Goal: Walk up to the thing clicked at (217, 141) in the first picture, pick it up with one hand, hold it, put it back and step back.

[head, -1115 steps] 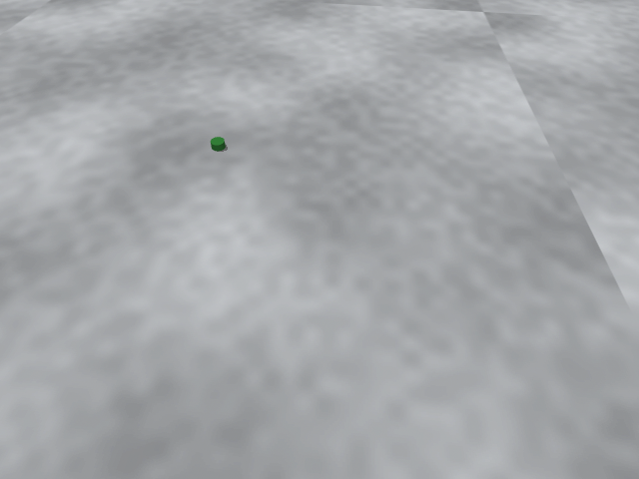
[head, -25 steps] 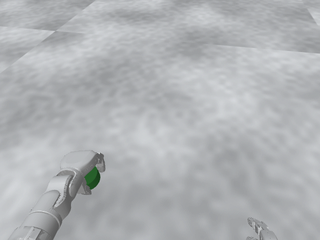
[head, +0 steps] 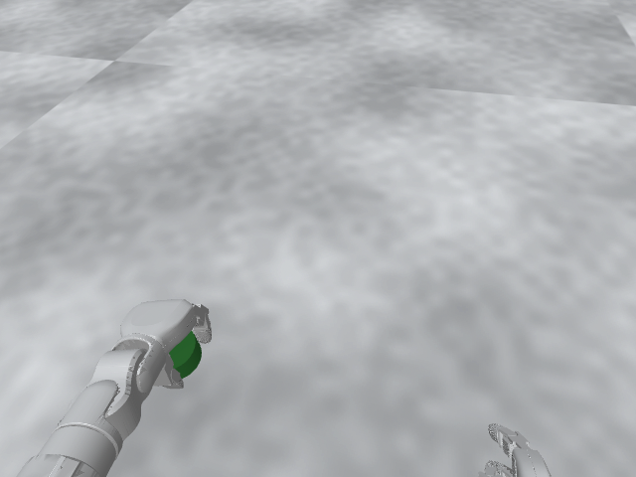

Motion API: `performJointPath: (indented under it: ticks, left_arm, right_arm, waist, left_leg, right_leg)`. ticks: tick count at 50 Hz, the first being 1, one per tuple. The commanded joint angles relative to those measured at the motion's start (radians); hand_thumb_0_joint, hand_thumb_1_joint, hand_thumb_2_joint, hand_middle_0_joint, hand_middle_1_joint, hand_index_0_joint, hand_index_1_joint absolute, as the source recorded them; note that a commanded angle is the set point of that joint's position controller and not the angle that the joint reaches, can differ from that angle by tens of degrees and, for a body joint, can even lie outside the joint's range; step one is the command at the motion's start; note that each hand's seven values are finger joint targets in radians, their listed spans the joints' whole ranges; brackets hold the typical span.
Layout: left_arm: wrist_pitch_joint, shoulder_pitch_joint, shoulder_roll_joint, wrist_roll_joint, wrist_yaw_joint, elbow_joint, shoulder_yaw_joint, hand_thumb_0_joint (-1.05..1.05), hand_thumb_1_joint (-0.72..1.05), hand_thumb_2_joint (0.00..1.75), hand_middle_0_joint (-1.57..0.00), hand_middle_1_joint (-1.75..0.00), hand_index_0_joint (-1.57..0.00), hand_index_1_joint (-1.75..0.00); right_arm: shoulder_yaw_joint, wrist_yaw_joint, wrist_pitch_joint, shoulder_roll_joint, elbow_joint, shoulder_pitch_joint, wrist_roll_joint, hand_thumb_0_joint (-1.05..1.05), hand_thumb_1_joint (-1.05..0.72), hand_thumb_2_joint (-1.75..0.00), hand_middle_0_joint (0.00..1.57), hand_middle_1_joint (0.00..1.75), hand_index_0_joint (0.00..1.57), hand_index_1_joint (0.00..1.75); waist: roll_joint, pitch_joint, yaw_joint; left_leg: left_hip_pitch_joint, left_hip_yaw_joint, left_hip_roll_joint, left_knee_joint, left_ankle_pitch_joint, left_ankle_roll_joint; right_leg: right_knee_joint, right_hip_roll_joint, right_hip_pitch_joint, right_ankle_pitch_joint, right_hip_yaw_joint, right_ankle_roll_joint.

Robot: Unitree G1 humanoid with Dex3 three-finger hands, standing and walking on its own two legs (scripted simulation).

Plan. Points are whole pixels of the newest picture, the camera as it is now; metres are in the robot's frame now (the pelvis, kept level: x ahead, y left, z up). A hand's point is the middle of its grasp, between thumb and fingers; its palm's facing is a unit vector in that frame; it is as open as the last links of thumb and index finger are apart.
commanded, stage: hold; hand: left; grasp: from above
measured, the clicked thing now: (174, 352) +0.30 +0.23 -0.06
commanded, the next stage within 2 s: crouch in 0.24 s
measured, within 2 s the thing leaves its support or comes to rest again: neither
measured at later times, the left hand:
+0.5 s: hand (171, 348) +0.30 +0.23 -0.04, palm faces -0.44 -0.07 -0.89, open 8.4 cm
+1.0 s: hand (205, 375) +0.34 +0.24 -0.24, palm faces -0.41 +0.02 -0.91, open 8.3 cm
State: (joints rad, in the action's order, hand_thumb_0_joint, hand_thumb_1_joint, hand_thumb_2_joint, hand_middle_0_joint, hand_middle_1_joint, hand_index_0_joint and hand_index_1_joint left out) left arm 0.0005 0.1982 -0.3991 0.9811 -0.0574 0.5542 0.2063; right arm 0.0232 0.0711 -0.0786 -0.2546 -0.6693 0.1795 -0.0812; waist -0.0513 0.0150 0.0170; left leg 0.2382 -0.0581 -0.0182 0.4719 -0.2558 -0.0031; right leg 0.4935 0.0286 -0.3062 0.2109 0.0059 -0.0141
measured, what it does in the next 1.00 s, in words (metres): lowers itself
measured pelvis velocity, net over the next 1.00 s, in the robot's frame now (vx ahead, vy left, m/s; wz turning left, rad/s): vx -0.04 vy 0.01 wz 0.02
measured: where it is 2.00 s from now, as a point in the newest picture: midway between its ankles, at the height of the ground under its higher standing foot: outside the picture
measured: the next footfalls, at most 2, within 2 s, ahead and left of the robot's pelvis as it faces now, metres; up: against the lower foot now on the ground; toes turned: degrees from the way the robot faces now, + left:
none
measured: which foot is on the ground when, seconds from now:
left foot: down 0.00-1.00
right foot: down 0.00-1.00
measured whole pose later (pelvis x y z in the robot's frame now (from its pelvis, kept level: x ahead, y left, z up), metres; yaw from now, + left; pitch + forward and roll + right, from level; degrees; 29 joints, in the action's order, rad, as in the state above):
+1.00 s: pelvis -0.04 +0.01 -0.13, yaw +1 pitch +26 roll -1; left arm -0.06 0.62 -0.40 1.17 0.35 1.17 0.11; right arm 0.08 0.02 -0.03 -0.28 -0.71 0.25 0.01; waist -0.02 0.19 -0.11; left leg 1.24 0.00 -0.03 1.35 -0.56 0.01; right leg 1.30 0.04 -1.27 0.48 -0.02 -0.02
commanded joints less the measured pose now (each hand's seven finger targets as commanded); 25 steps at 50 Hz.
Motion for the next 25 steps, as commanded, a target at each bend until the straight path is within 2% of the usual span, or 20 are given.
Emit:
performJointPath:
  ticks: [1, 3, 8, 10, 11, 12, 13, 15, 16, 17, 18, 19, 21, 24, 25]
  left_arm:
    - [-0.003, 0.327, -0.215, 0.006, 0.055, -0.173, -0.118, 0.0, 0.56, 0.55, -0.8, -0.85, -0.91, -0.74]
    - [-0.002, 0.294, -0.181, 0.001, 0.055, -0.171, -0.094, 0.0, 0.59, 0.57, -0.82, -0.86, -0.93, -0.74]
    - [-0.001, 0.325, -0.212, 0.006, 0.057, -0.203, -0.113, 0.0, 0.58, 0.57, -0.82, -0.84, -0.93, -0.73]
    - [0.004, 0.301, -0.187, 0.008, 0.059, -0.184, -0.094, 0.0, 0.59, 0.56, -0.82, -0.84, -0.93, -0.73]
    - [0.003, 0.312, -0.207, 0.006, 0.065, -0.179, -0.113, 0.0, 0.59, 0.57, -0.83, -0.83, -0.94, -0.72]
    - [0.006, 0.305, -0.196, 0.011, 0.066, -0.167, -0.102, 0.0, 0.59, 0.55, -0.82, -0.82, -0.93, -0.71]
    - [0.007, 0.318, -0.183, 0.015, 0.067, -0.176, -0.086, 0.0, 0.58, 0.55, -0.81, -0.83, -0.92, -0.72]
    - [0.006, 0.35, -0.221, 0.013, 0.073, -0.171, -0.116, 0.0, 0.6, 0.55, -0.83, -0.84, -0.94, -0.73]
    - [0.009, 0.326, -0.202, 0.009, 0.069, -0.138, -0.105, 0.0, 0.6, 0.55, -0.82, -0.85, -0.94, -0.73]
    - [0.008, 0.312, -0.183, 0.003, 0.066, -0.151, -0.092, 0.0, 0.64, 0.57, -0.79, -0.92, -0.95, -0.76]
    - [0.011, 0.292, -0.189, 0.012, 0.065, -0.117, -0.1, 0.0, 0.56, 0.53, -0.71, -0.86, -0.87, -0.71]
    - [0.009, 0.285, -0.177, 0.013, 0.064, -0.114, -0.089, 0.0, 0.52, 0.55, -0.79, -0.82, -0.89, -0.72]
    - [0.003, 0.272, -0.164, 0.012, 0.065, -0.115, -0.079, 0.0, 0.55, 0.58, -0.82, -0.82, -0.91, -0.73]
    - [-0.014, 0.254, -0.165, 0.026, 0.093, -0.08, -0.095, 0.0, 0.55, 0.6, -0.83, -0.82, -0.92, -0.72]
    - [-0.022, 0.269, -0.157, 0.032, 0.109, -0.065, -0.09, 0.0, 0.55, 0.6, -0.84, -0.8, -0.92, -0.72]
  right_arm:
    - [0.041, 0.003, 0.044, -0.118, 0.134, -0.082, 0.005, 0.0, -0.91, -0.9, 0.2, 0.3, 0.2, 0.3]
    - [0.045, 0.002, 0.043, -0.118, 0.136, -0.083, 0.006, 0.0, -0.91, -0.9, 0.2, 0.3, 0.2, 0.3]
    - [0.047, 0.002, 0.039, -0.116, 0.132, -0.081, 0.006, 0.0, -0.91, -0.9, 0.2, 0.3, 0.2, 0.3]
    - [0.051, 0.001, 0.037, -0.119, 0.131, -0.071, 0.004, 0.0, -0.91, -0.9, 0.2, 0.3, 0.2, 0.3]
    - [0.052, 0.001, 0.034, -0.123, 0.126, -0.068, 0.004, 0.0, -0.91, -0.9, 0.2, 0.3, 0.2, 0.3]
    - [0.052, 0.001, 0.034, -0.12, 0.123, -0.068, 0.005, 0.0, -0.91, -0.9, 0.2, 0.3, 0.2, 0.3]
    - [0.054, 0.0, 0.034, -0.122, 0.122, -0.062, 0.006, 0.0, -0.91, -0.9, 0.2, 0.3, 0.2, 0.3]
    - [0.053, -0.001, 0.033, -0.124, 0.119, -0.063, 0.006, 0.0, -0.91, -0.9, 0.2, 0.3, 0.2, 0.3]
    - [0.051, -0.002, 0.033, -0.121, 0.118, -0.064, 0.007, 0.0, -0.91, -0.9, 0.2, 0.3, 0.2, 0.3]
    - [0.054, -0.003, 0.033, -0.123, 0.125, -0.062, 0.006, 0.0, -0.91, -0.91, 0.2, 0.3, 0.2, 0.3]
    - [0.055, -0.003, 0.032, -0.123, 0.124, -0.066, 0.006, 0.0, -0.88, -0.89, 0.2, 0.3, 0.2, 0.3]
    - [0.055, -0.004, 0.031, -0.125, 0.125, -0.06, 0.007, 0.0, -0.9, -0.9, 0.2, 0.3, 0.2, 0.3]
    - [0.057, -0.006, 0.029, -0.126, 0.131, -0.054, 0.005, 0.0, -0.9, -0.9, 0.2, 0.3, 0.2, 0.3]
    - [0.058, -0.008, 0.024, -0.123, 0.126, -0.044, 0.01, 0.0, -0.9, -0.9, 0.2, 0.3, 0.2, 0.3]
    - [0.058, -0.01, 0.023, -0.124, 0.125, -0.039, 0.013, 0.0, -0.9, -0.9, 0.2, 0.3, 0.2, 0.3]
  waist:
    - [0.036, 0.218, -0.001]
    - [0.04, 0.223, -0.004]
    - [0.032, 0.248, 0.001]
    - [0.039, 0.252, -0.008]
    - [0.024, 0.254, -0.003]
    - [0.037, 0.249, -0.002]
    - [0.045, 0.258, -0.013]
    - [0.027, 0.252, -0.001]
    - [0.042, 0.231, -0.004]
    - [0.038, 0.236, -0.001]
    - [0.052, 0.224, 0.0]
    - [0.058, 0.218, -0.008]
    - [0.069, 0.211, -0.008]
    - [0.067, 0.203, -0.008]
    - [0.079, 0.195, -0.024]
  left_leg:
    - [-0.067, 0.017, 0.036, -0.054, 0.182, 0.017]
    - [-0.072, 0.016, 0.036, -0.054, 0.186, 0.018]
    - [-0.087, 0.015, 0.039, -0.05, 0.224, 0.02]
    - [-0.096, 0.015, 0.034, -0.049, 0.24, 0.018]
    - [-0.099, 0.016, 0.033, -0.052, 0.253, 0.015]
    - [-0.096, 0.02, 0.03, -0.05, 0.266, 0.015]
    - [-0.104, 0.016, 0.032, -0.044, 0.276, 0.017]
    - [-0.096, 0.016, 0.034, -0.048, 0.262, 0.016]
    - [-0.085, 0.018, 0.034, -0.05, 0.252, 0.017]
    - [-0.089, 0.016, 0.032, -0.051, 0.257, 0.015]
    - [-0.084, 0.019, 0.032, -0.054, 0.251, 0.016]
    - [-0.08, 0.017, 0.033, -0.051, 0.254, 0.017]
    - [-0.073, 0.02, 0.031, -0.048, 0.259, 0.016]
    - [-0.058, 0.022, 0.033, -0.037, 0.251, 0.013]
    - [-0.045, 0.021, 0.032, -0.026, 0.245, 0.013]
  right_leg:
    - [-0.07, -0.044, 0.09, -0.118, -0.005, 0.024]
    - [-0.07, -0.044, 0.091, -0.123, -0.006, 0.024]
    - [-0.07, -0.04, 0.113, -0.166, -0.006, 0.022]
    - [-0.064, -0.044, 0.111, -0.178, -0.007, 0.026]
    - [-0.061, -0.046, 0.115, -0.187, -0.009, 0.028]
    - [-0.059, -0.049, 0.114, -0.196, -0.016, 0.028]
    - [-0.058, -0.046, 0.114, -0.212, -0.012, 0.028]
    - [-0.064, -0.045, 0.121, -0.199, -0.012, 0.026]
    - [-0.069, -0.043, 0.116, -0.19, -0.013, 0.026]
    - [-0.065, -0.045, 0.117, -0.193, -0.012, 0.027]
    - [-0.069, -0.046, 0.115, -0.183, -0.016, 0.026]
    - [-0.068, -0.044, 0.11, -0.19, -0.013, 0.028]
    - [-0.064, -0.045, 0.102, -0.193, -0.015, 0.029]
    - [-0.054, -0.045, 0.081, -0.179, -0.018, 0.03]
    - [-0.047, -0.045, 0.059, -0.176, -0.017, 0.029]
